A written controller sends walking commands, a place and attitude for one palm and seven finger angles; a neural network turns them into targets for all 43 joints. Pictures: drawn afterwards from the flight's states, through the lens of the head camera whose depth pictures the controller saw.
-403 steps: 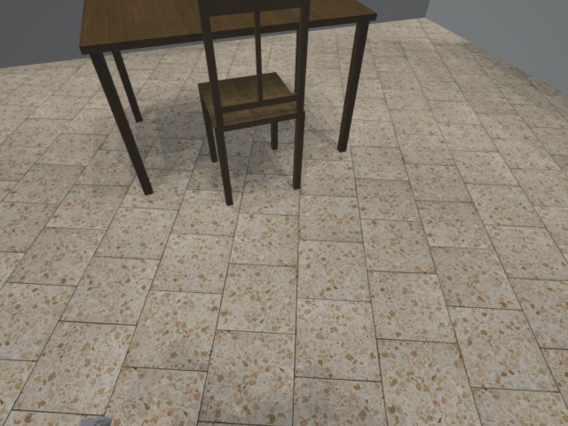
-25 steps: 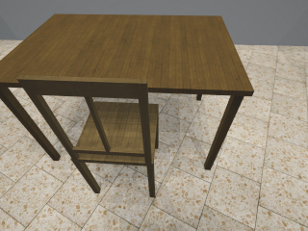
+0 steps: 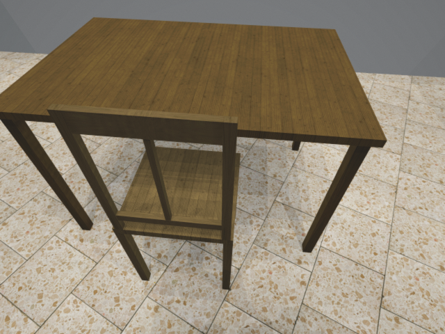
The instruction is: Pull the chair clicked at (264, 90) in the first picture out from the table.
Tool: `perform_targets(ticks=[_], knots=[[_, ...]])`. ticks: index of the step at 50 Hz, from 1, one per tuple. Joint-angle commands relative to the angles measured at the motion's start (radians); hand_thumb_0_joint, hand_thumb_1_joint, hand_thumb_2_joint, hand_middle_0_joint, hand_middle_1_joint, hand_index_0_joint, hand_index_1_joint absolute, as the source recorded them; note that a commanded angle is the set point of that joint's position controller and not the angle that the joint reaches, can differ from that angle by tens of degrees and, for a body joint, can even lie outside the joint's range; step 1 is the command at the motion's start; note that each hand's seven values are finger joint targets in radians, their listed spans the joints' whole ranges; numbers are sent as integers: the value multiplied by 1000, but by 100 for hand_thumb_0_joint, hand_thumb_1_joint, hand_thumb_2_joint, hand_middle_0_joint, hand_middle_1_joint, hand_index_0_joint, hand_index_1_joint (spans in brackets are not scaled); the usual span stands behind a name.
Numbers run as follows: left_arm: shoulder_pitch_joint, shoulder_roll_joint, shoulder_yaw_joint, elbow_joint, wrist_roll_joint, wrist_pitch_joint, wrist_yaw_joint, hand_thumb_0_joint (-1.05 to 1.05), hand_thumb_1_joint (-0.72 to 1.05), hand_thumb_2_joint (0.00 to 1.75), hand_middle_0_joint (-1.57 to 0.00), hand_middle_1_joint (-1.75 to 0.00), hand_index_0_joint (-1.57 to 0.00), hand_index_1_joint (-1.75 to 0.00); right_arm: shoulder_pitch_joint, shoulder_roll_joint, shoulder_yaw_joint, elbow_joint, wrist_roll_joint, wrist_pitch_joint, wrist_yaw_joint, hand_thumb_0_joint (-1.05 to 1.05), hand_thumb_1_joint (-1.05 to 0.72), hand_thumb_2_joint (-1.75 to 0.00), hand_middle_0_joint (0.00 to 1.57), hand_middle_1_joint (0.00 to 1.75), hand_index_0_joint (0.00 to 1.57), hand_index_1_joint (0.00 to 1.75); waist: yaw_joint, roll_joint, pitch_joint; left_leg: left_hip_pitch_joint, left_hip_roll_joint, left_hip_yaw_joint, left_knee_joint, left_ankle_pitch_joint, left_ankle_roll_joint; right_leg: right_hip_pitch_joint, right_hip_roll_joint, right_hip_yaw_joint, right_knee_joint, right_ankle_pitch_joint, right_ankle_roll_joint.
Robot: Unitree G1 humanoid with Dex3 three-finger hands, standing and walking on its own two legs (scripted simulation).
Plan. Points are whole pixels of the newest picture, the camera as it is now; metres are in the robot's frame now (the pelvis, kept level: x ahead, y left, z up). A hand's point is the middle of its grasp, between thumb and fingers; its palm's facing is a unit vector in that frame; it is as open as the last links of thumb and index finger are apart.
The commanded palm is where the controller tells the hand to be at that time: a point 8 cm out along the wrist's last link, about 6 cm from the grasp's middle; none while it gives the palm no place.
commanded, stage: look again from close up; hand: left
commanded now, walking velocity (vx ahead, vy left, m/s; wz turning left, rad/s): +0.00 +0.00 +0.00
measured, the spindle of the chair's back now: (159, 184) +0.47 +0.19 -0.06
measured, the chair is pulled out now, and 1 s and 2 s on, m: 0.00 0.00 0.00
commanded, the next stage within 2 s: raise the hand toward the chair's back in 0.64 s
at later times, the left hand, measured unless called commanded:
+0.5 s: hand out of the picture +0.01 +0.22 -0.17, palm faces +0.01 -0.98 -0.20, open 7.4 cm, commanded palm none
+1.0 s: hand (116, 280) +0.21 +0.21 -0.01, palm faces +0.11 -0.99 -0.06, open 8.0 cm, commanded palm +0.12 +0.26 -0.06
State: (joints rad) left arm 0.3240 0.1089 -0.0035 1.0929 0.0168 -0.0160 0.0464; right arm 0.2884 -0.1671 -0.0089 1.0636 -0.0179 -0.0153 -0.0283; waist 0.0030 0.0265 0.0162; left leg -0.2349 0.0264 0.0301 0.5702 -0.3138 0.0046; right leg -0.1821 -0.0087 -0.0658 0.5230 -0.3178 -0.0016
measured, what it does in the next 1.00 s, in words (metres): stands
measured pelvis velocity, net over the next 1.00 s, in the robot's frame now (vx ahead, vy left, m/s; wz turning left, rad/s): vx -0.02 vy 0.01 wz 0.01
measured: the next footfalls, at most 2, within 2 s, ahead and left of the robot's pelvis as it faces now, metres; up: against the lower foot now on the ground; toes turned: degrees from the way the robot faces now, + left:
none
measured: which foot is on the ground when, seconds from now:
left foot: down 0.00-1.00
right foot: down 0.00-1.00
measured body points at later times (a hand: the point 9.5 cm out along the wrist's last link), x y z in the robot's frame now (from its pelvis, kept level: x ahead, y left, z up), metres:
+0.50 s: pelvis +0.01 +0.04 +0.00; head +0.02 +0.04 +0.45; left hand +0.01 +0.27 -0.16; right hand +0.02 -0.19 -0.15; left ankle +0.00 +0.11 -0.73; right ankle -0.02 -0.12 -0.73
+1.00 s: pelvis -0.02 +0.01 -0.03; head +0.02 +0.02 +0.42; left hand +0.20 +0.26 -0.01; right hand +0.12 -0.25 -0.11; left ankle +0.00 +0.11 -0.73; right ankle -0.02 -0.11 -0.73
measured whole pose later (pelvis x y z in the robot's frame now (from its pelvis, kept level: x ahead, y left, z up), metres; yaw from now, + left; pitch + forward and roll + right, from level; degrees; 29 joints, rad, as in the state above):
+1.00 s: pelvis -0.02 +0.01 -0.03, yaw +1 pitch +10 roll +0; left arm 0.33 0.22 0.17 0.14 -0.22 -0.32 -0.12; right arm 0.27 -0.25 -0.04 0.70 -0.01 -0.32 0.02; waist -0.05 -0.02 -0.11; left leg -0.63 -0.01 0.04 0.82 -0.37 0.03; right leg -0.60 -0.03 -0.02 0.84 -0.41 0.00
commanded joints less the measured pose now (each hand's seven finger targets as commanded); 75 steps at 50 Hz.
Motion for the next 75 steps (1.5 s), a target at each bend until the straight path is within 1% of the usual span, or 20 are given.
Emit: perform_targets(ticks=[1,5,11,36,37,38,39,40,42,43,44,46,47,51,55,57,59,64,69,75], knots=[[50,114,17,-42,-2,-5,-1,0,90,90,-20,-30,-20,-30,45,-82,1,-41,6,-18,-1,0,-90,-90,20,30,20,30,0,5,87,-49,82,-95,-165,190,41,-33,-67,74,-91,88,-36],[39,126,14,-48,-1,1,-7,0,90,90,-20,-30,-20,-30,29,-97,2,-43,5,-19,0,0,-90,-90,20,30,20,30,3,-6,91,-51,77,-111,-214,126,46,-27,-71,70,-97,78,-27],[35,145,13,-42,-3,1,-9,0,90,90,-20,-30,-20,-30,22,-118,4,-27,5,-27,-1,0,-90,-90,20,30,20,30,6,-4,16,22,79,-103,-206,256,48,5,-85,64,-87,145,-14],[50,135,9,0,-3,3,-3,0,90,90,-20,-30,-20,-30,23,-92,7,43,12,-26,-4,0,-90,-90,20,30,20,30,6,-28,27,64,68,-80,-220,288,44,12,-104,73,-111,195,-4],[-36,285,-3,-86,-21,-10,-2,0,90,90,-20,-30,-20,-30,-2,-169,-2,-55,6,-18,0,0,-90,-90,20,30,20,30,-24,75,64,61,18,-108,-285,349,35,-27,-28,30,-20,93,-21],[-657,377,131,-1477,-197,-135,29,0,88,89,-20,-30,-20,-30,-21,-262,-12,-379,71,-172,-31,0,-90,-90,20,30,20,30,-124,121,-218,202,-15,-72,-225,406,-10,-160,47,-1,-11,128,-29],[-235,263,58,-1264,-134,-51,47,0,85,88,-20,-29,-20,-29,4,-228,-20,-319,56,-262,-52,0,-90,-90,20,30,20,30,-48,219,-271,316,45,-70,-252,578,-51,-161,30,21,70,-10,-44],[23,65,-20,-1045,-140,51,51,0,83,87,-19,-29,-19,-29,-13,-182,-21,-276,60,-282,-46,0,-90,-90,20,30,20,30,-62,72,-102,172,52,-97,-255,517,-53,-225,26,21,104,-41,-31],[27,68,12,-1080,-153,19,26,0,78,85,-19,-28,-19,-28,-31,-206,-42,-328,51,-315,-35,0,-90,-90,20,30,20,30,-83,-59,-30,18,15,-91,-108,367,13,-260,24,-13,21,30,-15],[-20,147,96,-1124,-162,-46,11,0,76,84,-19,-28,-19,-28,-27,-232,-53,-372,31,-336,-22,0,-90,-90,20,30,20,30,-90,-70,-91,-61,-10,-98,-31,257,13,-281,18,-22,31,78,-17],[-7,200,166,-1111,-161,-115,-16,0,74,83,-18,-27,-18,-27,-32,-231,-64,-407,12,-346,-14,0,-90,-90,20,30,20,30,-78,-136,-152,-134,-23,-102,30,224,7,-302,23,-36,85,91,-19],[212,94,152,-972,-200,-251,-121,0,69,81,-18,-27,-18,-27,-85,-214,-79,-477,4,-358,19,0,-90,-90,20,30,20,30,-10,-205,-186,-279,-24,-94,148,188,-10,-400,34,-50,224,47,-22],[320,76,173,-908,-235,-321,-187,0,67,80,-18,-26,-18,-26,-104,-204,-83,-514,16,-360,41,0,-90,-90,20,30,20,30,34,-153,-168,-341,-34,-73,192,174,-15,-426,32,-38,276,50,-34],[277,175,254,-952,-311,-620,-449,0,57,76,-17,-25,-17,-25,-151,-214,-100,-615,21,-375,88,0,-90,-90,20,30,20,30,54,-53,-275,-562,-47,-42,434,63,-18,-581,10,55,495,23,-48],[179,279,359,-1127,-383,-506,-496,0,48,72,-16,-23,-16,-23,-165,-227,-106,-720,46,-329,55,0,-90,-90,20,30,20,30,60,-55,-330,-670,-64,-21,494,-106,6,-579,-4,152,453,-238,-26],[70,327,391,-1300,-391,-478,-460,0,43,70,-15,-23,-15,-23,-133,-218,-104,-729,44,-313,25,0,-90,-90,20,30,20,30,36,-17,-387,-653,-53,-38,543,-62,14,-586,6,174,466,-173,-7],[1,308,347,-1394,-376,-495,-431,0,39,68,-15,-22,-15,-22,-115,-205,-92,-712,42,-307,1,0,-90,-90,20,30,20,30,4,52,-348,-638,-39,-55,571,-48,19,-619,7,181,464,-125,-5],[-76,286,282,-1355,-371,-520,-479,0,27,63,-14,-20,-14,-20,-98,-207,-72,-610,42,-326,-46,0,-90,-90,20,30,20,30,-56,8,-337,-657,-23,-82,631,-2,26,-651,13,166,487,0,12],[-44,341,360,-1253,-396,-404,-528,0,15,58,-13,-18,-13,-18,-139,-208,-62,-602,55,-336,-69,0,-90,-90,20,30,20,30,-8,-35,-406,-703,-29,-83,620,-64,24,-583,-9,202,444,-153,21],[13,325,403,-1258,-406,-355,-460,0,1,52,-11,-16,-11,-16,-159,-182,-61,-614,49,-332,-64,0,-90,-90,20,30,20,30,30,-79,-418,-689,-37,-89,574,-42,14,-543,-10,178,440,-125,26]])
